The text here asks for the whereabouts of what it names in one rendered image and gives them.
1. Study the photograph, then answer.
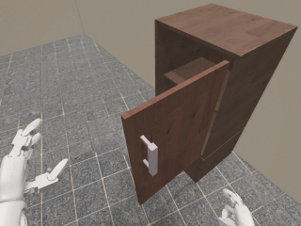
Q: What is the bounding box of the left robot forearm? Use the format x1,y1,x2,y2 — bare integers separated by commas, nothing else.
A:
0,200,28,226

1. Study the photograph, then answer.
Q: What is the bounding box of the cupboard door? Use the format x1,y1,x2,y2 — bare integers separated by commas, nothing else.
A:
120,60,230,205

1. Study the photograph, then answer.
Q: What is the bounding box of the robot left hand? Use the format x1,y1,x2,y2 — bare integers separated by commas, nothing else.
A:
0,118,69,202

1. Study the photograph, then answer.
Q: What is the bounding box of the handle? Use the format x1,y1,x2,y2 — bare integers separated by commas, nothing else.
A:
140,136,158,176

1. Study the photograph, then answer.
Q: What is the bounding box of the robot right hand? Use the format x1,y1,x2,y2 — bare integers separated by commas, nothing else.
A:
218,188,255,226

